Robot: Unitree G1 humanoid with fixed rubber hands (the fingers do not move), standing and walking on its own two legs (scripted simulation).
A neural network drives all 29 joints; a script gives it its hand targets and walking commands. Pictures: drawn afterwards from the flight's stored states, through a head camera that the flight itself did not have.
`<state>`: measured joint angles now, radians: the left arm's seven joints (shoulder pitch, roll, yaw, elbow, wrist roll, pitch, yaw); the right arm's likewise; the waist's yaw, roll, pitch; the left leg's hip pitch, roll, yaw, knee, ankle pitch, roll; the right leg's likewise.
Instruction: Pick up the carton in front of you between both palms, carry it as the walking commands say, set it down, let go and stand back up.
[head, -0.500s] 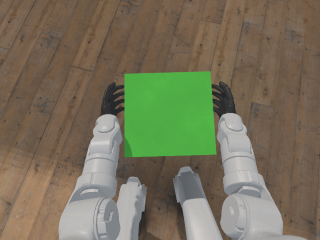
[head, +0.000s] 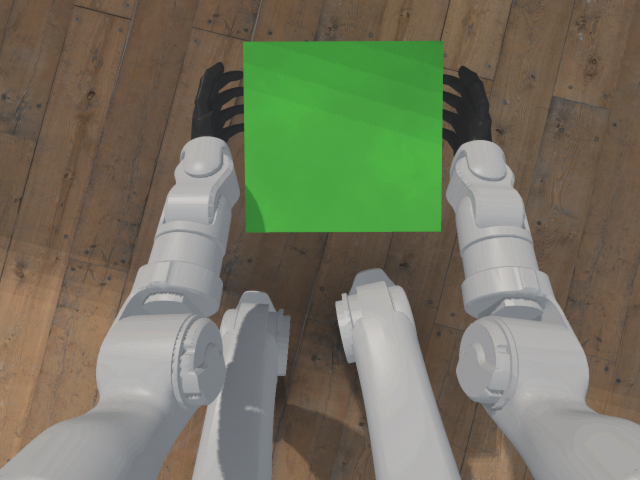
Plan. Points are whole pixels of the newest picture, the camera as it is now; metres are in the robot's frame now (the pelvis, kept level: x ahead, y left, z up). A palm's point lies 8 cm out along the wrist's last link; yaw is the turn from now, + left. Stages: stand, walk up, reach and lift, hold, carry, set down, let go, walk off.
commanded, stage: set down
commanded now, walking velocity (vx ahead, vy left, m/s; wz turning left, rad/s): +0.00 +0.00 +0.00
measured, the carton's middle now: (337, 155) +0.47 -0.09 -0.21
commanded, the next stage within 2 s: none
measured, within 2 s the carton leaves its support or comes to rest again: rests again in 0.82 s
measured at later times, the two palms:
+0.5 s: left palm (234, 142) +0.52 +0.05 -0.22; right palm (447, 143) +0.47 -0.24 -0.22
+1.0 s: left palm (232, 147) +0.52 +0.06 -0.25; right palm (437, 156) +0.46 -0.24 -0.25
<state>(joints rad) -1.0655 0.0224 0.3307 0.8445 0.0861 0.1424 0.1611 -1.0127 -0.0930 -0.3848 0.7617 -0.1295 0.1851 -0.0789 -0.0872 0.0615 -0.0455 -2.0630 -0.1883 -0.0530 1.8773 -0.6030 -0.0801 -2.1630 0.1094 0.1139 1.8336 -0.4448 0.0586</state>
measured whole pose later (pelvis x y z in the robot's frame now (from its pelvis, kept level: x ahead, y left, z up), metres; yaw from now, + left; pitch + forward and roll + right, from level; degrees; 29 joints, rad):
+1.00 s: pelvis -0.01 +0.01 -0.08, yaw +0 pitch +40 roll +0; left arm -1.33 0.14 0.24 1.09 0.06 0.11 0.17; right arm -1.23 -0.21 -0.40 1.01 -0.08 0.15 0.00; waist -0.13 0.08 0.20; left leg -2.25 -0.21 -0.04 2.17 -0.62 -0.06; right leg -2.30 0.03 0.06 2.10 -0.49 0.06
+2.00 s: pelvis -0.01 +0.00 -0.04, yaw -1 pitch +39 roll +2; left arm -1.16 0.22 0.12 0.83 -0.08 0.15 0.15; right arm -1.08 -0.35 -0.26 0.86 0.16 0.08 -0.03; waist -0.11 0.05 0.15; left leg -2.11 -0.09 -0.01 2.06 -0.64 -0.04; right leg -2.20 0.02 0.03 1.99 -0.47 0.00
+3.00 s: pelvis +0.06 -0.02 +0.22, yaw -3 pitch +38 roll +2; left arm -0.62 0.09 0.19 0.65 0.11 0.12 0.11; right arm -0.57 -0.24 -0.28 0.68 -0.05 0.07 0.10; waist -0.06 0.03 -0.10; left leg -1.29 -0.06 -0.06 1.03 -0.40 -0.04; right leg -1.38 0.03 0.04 1.01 -0.30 -0.02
